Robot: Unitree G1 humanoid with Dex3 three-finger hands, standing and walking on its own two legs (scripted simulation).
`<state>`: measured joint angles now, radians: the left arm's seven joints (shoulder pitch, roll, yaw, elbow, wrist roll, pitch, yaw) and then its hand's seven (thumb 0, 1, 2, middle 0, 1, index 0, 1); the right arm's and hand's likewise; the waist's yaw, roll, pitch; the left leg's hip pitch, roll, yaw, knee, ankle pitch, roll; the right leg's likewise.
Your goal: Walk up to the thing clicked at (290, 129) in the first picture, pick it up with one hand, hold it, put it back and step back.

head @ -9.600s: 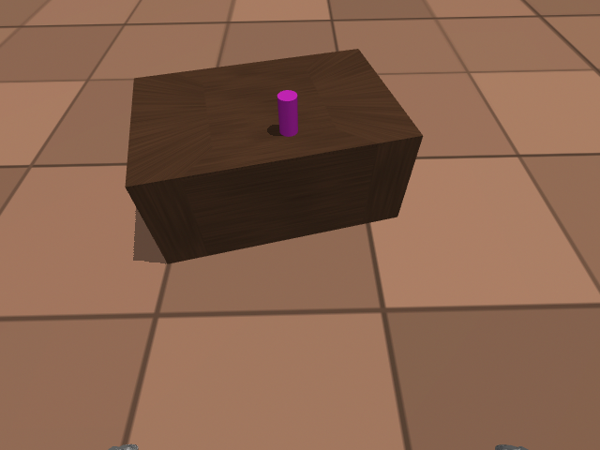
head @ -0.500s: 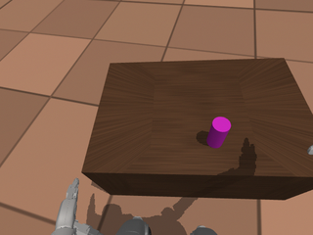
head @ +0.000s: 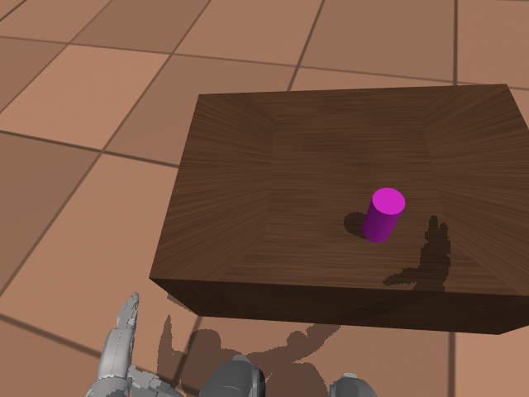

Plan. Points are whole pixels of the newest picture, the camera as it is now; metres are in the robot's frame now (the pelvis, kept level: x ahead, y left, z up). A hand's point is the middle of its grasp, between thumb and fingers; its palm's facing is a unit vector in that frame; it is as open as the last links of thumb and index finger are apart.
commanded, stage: approach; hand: right
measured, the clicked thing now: (381, 216) +0.49 -0.19 -0.21
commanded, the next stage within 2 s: close in in 0.70 s
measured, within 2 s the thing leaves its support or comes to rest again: neither
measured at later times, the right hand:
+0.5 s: hand (502, 205) +0.42 -0.33 -0.03, palm faces +0.15 +0.99 +0.04, open 17.7 cm
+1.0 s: hand (414, 231) +0.46 -0.25 -0.21, palm faces +0.15 +0.99 +0.04, open 17.5 cm
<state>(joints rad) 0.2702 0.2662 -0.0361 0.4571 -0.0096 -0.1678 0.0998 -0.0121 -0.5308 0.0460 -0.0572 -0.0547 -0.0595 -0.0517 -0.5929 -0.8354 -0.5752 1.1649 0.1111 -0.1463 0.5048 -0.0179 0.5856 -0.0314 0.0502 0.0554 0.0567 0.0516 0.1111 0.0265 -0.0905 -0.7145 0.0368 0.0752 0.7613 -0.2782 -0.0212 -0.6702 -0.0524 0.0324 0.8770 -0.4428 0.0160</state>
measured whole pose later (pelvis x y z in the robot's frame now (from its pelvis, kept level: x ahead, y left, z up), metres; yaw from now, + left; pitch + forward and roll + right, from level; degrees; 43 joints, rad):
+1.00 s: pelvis -0.06 -0.01 -0.16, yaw +4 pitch +31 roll +7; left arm 0.41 0.31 0.07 -0.25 0.10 -0.22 -0.05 -0.01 -0.53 0.04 -0.06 -0.05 -0.06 -0.05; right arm -0.72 -0.73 -0.73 1.22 0.03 -0.62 0.29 -0.02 0.56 -0.03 0.06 0.05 0.06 0.05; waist 0.38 0.07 -0.13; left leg -1.58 0.03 0.08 1.48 -0.44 -0.02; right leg -1.55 -0.06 0.09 1.67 -0.67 0.01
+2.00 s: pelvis -0.05 +0.00 -0.17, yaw +3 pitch +32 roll +5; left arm 0.49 0.33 0.13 -0.42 0.08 -0.12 -0.07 -0.01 -0.54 0.05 -0.06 -0.05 -0.06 -0.05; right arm -0.81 -0.60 -0.59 1.14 -0.06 -0.55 0.07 -0.02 0.47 -0.17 0.73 0.45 0.73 0.45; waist 0.38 0.04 -0.14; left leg -1.62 0.04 0.06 1.53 -0.46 -0.02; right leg -1.56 -0.06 0.07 1.68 -0.68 0.02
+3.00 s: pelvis -0.05 +0.00 -0.14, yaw +2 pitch +29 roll +4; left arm 0.47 0.31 0.09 -0.31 0.08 -0.11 -0.05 -0.01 -0.53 0.04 -0.06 -0.06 -0.07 -0.05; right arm -0.81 -0.56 -0.55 1.13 -0.04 -0.50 0.06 0.01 0.37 -1.14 0.72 1.06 0.77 1.09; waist 0.33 0.02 -0.14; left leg -1.48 0.04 0.06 1.42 -0.45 -0.02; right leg -1.42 -0.06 0.07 1.55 -0.65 0.02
